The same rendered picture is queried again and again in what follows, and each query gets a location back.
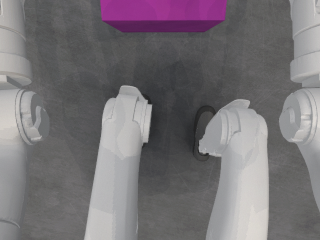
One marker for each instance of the robot left upper arm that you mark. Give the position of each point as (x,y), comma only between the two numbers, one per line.
(23,123)

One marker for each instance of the robot right forearm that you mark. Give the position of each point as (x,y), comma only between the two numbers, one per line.
(305,68)

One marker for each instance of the right robot shin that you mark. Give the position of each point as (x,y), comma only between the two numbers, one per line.
(205,144)

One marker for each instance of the carton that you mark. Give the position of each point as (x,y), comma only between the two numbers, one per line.
(163,16)

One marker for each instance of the robot right upper arm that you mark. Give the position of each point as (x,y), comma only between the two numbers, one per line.
(299,123)

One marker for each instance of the robot left forearm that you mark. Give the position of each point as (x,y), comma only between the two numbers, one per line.
(15,69)

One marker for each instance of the robot shin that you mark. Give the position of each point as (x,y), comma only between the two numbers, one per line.
(109,106)
(205,144)

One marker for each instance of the left robot shin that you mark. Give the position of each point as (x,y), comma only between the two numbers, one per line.
(109,106)

